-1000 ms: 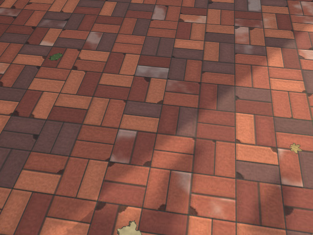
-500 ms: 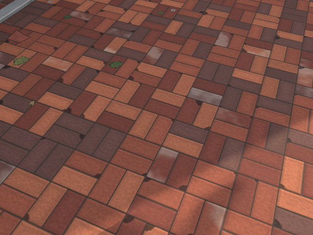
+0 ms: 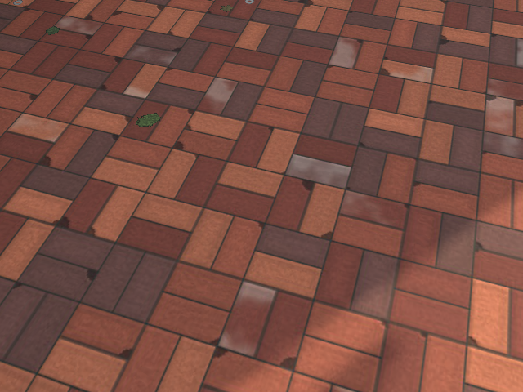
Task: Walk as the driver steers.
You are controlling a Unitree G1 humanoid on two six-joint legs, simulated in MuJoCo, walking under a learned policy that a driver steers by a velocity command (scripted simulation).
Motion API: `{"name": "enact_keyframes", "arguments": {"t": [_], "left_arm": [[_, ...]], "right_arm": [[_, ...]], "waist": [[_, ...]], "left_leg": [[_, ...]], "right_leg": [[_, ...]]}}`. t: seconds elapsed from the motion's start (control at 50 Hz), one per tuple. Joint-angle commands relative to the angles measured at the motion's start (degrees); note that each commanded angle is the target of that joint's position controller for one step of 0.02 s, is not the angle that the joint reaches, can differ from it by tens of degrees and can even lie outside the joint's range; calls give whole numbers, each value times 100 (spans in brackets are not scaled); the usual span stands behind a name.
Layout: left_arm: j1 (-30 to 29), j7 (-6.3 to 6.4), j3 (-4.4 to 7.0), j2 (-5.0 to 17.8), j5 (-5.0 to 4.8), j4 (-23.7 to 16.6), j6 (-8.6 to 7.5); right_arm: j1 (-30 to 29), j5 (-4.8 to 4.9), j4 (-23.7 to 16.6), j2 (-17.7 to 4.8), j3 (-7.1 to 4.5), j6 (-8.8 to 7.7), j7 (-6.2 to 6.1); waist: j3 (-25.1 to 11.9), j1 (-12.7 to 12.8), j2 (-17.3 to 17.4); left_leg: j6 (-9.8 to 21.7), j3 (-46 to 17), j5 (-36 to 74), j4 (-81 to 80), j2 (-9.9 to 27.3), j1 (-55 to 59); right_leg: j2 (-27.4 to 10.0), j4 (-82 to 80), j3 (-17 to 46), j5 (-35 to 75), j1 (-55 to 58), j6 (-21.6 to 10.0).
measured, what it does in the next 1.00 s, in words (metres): walks ahead, turning right: left foot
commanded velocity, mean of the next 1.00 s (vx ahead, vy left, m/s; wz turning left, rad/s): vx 0.50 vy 0.00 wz -0.27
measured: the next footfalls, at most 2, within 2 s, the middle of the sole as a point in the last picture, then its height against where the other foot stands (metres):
left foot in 0.50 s outside the picture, level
right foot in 1.04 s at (322, 304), level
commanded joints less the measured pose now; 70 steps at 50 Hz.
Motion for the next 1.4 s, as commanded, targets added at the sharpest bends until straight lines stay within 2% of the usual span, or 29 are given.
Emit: {"name": "enact_keyframes", "arguments": {"t": [0.02,0.04,0.08,0.14,0.22,0.38,0.44,0.48,0.5,0.52,0.54,0.56,0.58,0.62,0.72,0.86,0.94,0.98,1.02,1.04,1.06,1.08,1.1,1.12,1.14,1.18,1.2,1.26,1.4], "left_arm": [[1375,27,312,943,-162,251,8],[1111,7,238,675,-134,243,-34],[1056,22,157,458,-149,378,-109],[1412,18,173,528,-193,608,-237],[1853,26,153,504,-215,851,-243],[2556,119,108,549,-172,1245,-207],[2373,185,145,698,-121,1254,-159],[2138,170,165,773,-124,1227,-145],[2074,148,139,690,-183,1164,-160],[2279,123,25,216,-330,903,-178],[2698,152,72,203,-394,915,-122],[2328,189,188,633,-252,969,-43],[1976,140,188,513,-230,923,-38],[1811,55,196,319,-128,890,68],[1342,-114,204,132,-71,665,305],[-116,-256,88,22,-61,102,276],[-556,-294,85,110,-17,-137,265],[-393,-262,129,188,-4,-130,270],[551,-183,228,324,23,132,199],[1383,-99,324,468,86,397,111],[1849,-9,487,1059,127,498,65],[1560,13,645,1736,-27,264,139],[1735,61,629,1559,-201,251,218],[1384,114,553,1280,-235,271,223],[1080,129,464,930,-261,266,221],[722,169,358,638,-298,188,219],[771,150,351,672,-279,182,186],[977,118,422,952,-215,191,131],[1450,208,429,1003,-206,127,291]], "right_arm": [[-100,-37,-526,-767,-184,-112,35],[-286,-38,-542,-634,-150,-123,63],[-156,-140,-464,-478,-120,8,122],[-364,-158,-499,-343,-104,124,199],[-1388,-161,-817,-344,-94,158,230],[-2812,-116,-1305,-248,-4,74,222],[-2636,-97,-1341,-380,-49,-13,183],[-1499,-107,-1000,-579,-157,-101,86],[-554,-208,-753,-835,-256,-172,3],[207,-378,-752,-1415,-394,-194,-89],[12,-248,-745,-1537,-455,-85,-43],[-561,-138,-878,-1033,-357,-36,-11],[-984,-99,-936,-634,-256,-64,5],[-1136,-89,-846,-358,-185,-144,-20],[-774,-15,-648,-449,-236,-344,-34],[-328,-47,-450,-532,-253,-314,-66],[5,-65,-302,-675,-294,-211,-127],[-32,-82,-290,-807,-326,-135,-162],[-117,-72,-314,-970,-379,-9,-183],[-184,-13,-370,-991,-384,30,-166],[-74,-1,-586,-666,-310,9,-144],[121,110,-990,-383,-276,5,-93],[-477,12,-1021,-697,-314,5,-103],[-735,85,-1115,-524,-259,-34,-105],[-718,42,-1028,-515,-254,-40,-127],[-588,-168,-1023,-547,-280,154,-109],[-542,-187,-1045,-518,-285,254,-93],[-617,-141,-1154,-421,-259,397,-85],[-1538,-97,-1531,-629,-272,528,-133]], "waist": [[-717,505,-412],[-407,394,-232],[-243,137,-415],[-156,80,-355],[154,262,-295],[244,630,-329],[132,419,-386],[-453,-83,-360],[-1055,-456,-156],[-1975,-527,697],[-2392,-223,1455],[-1487,-55,522],[-767,36,248],[-247,273,392],[-122,424,389],[179,157,376],[234,52,372],[54,189,491],[-449,571,516],[-946,959,273],[-1516,977,-411],[-2173,644,-1429],[-2032,849,-167],[-1350,703,-197],[-778,467,108],[-595,144,16],[-687,97,4],[-889,77,-81],[-765,409,-395]], "left_leg": [[240,-346,675,2574,279,-3120],[244,-258,992,2235,492,-2959],[145,-151,1151,1839,686,-2495],[9,33,1397,1535,766,-2670],[-196,240,2205,676,919,-3528],[-176,510,2778,-1265,564,-3338],[-24,437,2172,-1653,382,-2867],[158,541,1960,-2150,72,-1307],[340,161,2092,-2268,499,174],[684,-1785,1425,-2405,2192,1777],[1159,-3682,1279,-3098,2946,2191],[991,-2978,842,-3205,2657,1407],[854,-2129,1014,-3430,2380,571],[527,-1021,1699,-3784,1916,-348],[473,122,2700,-4069,1730,-456],[422,1144,3499,-4028,1597,-91],[374,1427,4352,-3669,1823,675],[307,1624,5940,-3034,1852,944],[235,1713,7191,-1383,1799,943],[36,1801,6320,23,1666,400],[-199,1741,2987,1748,1334,-1077],[-565,1112,-906,3781,27,-3125],[-550,144,-352,3740,396,-3446],[-515,114,146,3481,585,-3545],[-510,91,393,2900,758,-3362],[-581,42,568,2301,829,-2836],[-622,55,606,2122,769,-2687],[-689,107,915,1693,673,-2728],[-715,-98,1339,898,611,-3390]], "right_leg": [[-2083,-2027,3378,-1397,2908,-936],[-1794,-2233,2770,-875,2345,-805],[-1412,-2464,1974,-67,1703,-625],[-1298,-2714,1514,561,1619,-704],[-1134,-2950,1134,876,1951,-679],[-1201,-2486,995,2363,2871,-598],[-1331,-1953,1173,3246,3202,-550],[-1102,-715,1075,4121,2988,-372],[-833,472,919,3251,2186,-269],[-247,2361,580,731,716,-88],[379,3598,627,-2161,-528,-37],[-82,3866,930,-1757,-870,-91],[-282,3684,925,-1310,-851,-72],[-562,3250,879,-942,-518,3],[-684,3062,704,-211,-922,183],[-587,1035,172,935,-1063,215],[-418,369,-157,414,-939,-63],[-106,211,-368,-168,-490,-279],[358,-83,-467,-518,479,-513],[449,-710,-287,92,1635,-673],[-808,-612,1183,1174,3123,-948],[-2421,-1016,4224,3388,4418,-2113],[-2224,-1087,3508,4280,4157,-1998],[-2058,-1092,2747,4647,3512,-1847],[-1661,-1271,2254,4497,2757,-1488],[-1157,-1488,1781,4215,1962,-1157],[-1083,-1485,1732,4400,1838,-1099],[-901,-1440,1636,4671,1764,-983],[-889,-1440,2277,3354,2226,-674]]}}
Velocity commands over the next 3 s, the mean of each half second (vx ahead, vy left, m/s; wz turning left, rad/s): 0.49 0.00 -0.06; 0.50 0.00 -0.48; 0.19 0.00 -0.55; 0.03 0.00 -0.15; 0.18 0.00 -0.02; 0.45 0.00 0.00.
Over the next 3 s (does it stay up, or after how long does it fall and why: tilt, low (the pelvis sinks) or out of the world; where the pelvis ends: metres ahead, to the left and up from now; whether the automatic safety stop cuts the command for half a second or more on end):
stays up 0.95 -0.28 0.01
